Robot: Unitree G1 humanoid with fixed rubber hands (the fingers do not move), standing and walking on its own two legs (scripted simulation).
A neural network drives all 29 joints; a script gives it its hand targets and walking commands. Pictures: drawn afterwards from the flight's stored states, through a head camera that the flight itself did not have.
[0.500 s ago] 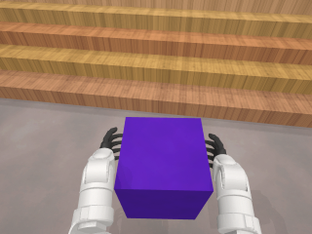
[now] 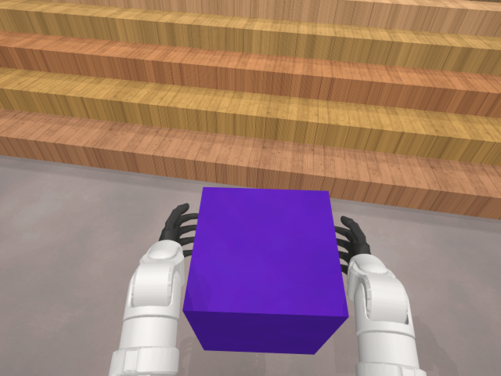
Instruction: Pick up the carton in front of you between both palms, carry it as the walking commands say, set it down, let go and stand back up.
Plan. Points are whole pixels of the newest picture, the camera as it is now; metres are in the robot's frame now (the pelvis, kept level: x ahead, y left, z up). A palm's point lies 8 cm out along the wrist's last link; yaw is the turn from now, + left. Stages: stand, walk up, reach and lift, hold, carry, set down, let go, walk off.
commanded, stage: carry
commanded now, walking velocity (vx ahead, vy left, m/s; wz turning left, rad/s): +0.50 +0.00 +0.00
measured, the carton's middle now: (262, 275) +0.29 -0.01 -0.01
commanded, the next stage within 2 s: none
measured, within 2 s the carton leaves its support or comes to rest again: neither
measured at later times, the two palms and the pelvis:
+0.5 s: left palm (182, 182) +0.43 +0.15 +0.08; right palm (338, 183) +0.45 -0.15 +0.09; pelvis +0.22 -0.01 +0.01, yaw +1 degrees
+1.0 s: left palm (192, 97) +0.77 +0.18 +0.09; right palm (304, 104) +0.74 -0.12 +0.10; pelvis +0.53 +0.04 +0.01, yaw -2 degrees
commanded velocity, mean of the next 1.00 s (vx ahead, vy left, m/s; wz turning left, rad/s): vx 0.50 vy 0.00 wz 0.00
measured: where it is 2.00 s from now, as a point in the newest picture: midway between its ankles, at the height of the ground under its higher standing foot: (250, 208)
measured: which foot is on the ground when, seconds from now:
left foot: down 0.00-0.30, up 0.32-0.68, down 0.70-1.00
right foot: down 0.00-0.04, up 0.06-0.28, down 0.30-0.74, up 0.76-1.00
